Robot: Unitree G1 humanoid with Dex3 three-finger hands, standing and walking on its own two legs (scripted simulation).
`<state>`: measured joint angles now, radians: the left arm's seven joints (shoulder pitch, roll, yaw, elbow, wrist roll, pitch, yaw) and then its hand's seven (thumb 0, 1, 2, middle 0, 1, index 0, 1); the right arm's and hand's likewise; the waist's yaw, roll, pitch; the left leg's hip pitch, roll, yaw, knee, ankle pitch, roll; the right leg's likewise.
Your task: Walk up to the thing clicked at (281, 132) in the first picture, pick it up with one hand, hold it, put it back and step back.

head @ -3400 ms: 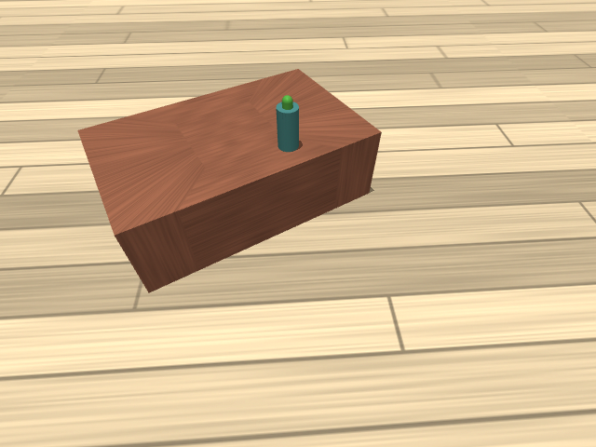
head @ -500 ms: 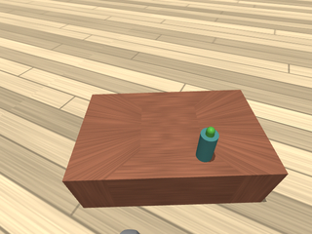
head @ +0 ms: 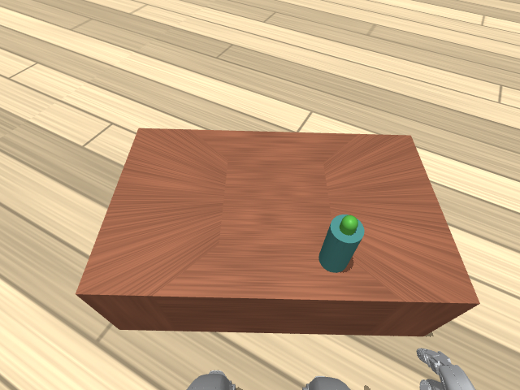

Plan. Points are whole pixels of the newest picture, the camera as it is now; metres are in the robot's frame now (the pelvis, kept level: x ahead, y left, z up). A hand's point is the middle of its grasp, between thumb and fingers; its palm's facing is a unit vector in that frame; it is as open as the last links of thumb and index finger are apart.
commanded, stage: walk up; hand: right
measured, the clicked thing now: (341, 241) +0.51 -0.21 -0.28
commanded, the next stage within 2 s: stand in 1.86 s
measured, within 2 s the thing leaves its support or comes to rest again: neither
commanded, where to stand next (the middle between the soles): +0.08 +0.02 m, yaw +0 degrees
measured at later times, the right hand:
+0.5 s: hand out of the picture +0.05 -0.25 -0.15, palm faces -0.08 +0.92 -0.38, open 7.4 cm
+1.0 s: hand out of the picture +0.11 -0.24 -0.12, palm faces -0.05 +0.93 -0.36, open 7.4 cm
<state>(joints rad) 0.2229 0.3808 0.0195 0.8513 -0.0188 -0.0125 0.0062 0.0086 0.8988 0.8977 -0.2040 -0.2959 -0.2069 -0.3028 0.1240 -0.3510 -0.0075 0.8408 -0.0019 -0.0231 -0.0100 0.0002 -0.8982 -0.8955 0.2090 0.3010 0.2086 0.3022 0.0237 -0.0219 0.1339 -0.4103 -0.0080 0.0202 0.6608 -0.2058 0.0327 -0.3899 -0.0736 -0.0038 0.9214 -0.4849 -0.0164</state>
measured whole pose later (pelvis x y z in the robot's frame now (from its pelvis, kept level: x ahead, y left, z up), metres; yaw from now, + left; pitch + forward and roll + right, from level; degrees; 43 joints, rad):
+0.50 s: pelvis -0.02 +0.02 +0.00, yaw +4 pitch -2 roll +0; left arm 0.24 0.45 0.05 0.96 0.01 0.01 0.02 0.01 0.90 0.90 -0.20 -0.30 -0.21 -0.30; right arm 0.23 -0.37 -0.05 0.99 -0.03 0.01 0.02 0.00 -0.90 -0.90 0.21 0.30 0.21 0.30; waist 0.01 -0.02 0.08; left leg -0.29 0.00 -0.03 0.71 -0.37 0.00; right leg -0.41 -0.07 0.01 0.87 -0.52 -0.01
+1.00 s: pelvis +0.00 +0.02 +0.02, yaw +2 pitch -2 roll +0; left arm 0.10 0.37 0.00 1.09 0.00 -0.02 -0.01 0.01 0.90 0.90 -0.20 -0.30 -0.21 -0.30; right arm 0.08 -0.36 -0.01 1.09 0.00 -0.02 0.00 0.00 -0.90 -0.90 0.21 0.30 0.21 0.30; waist 0.01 -0.01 0.05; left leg -0.17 0.02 -0.01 0.49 -0.29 -0.02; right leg -0.23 -0.04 -0.01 0.48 -0.22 0.03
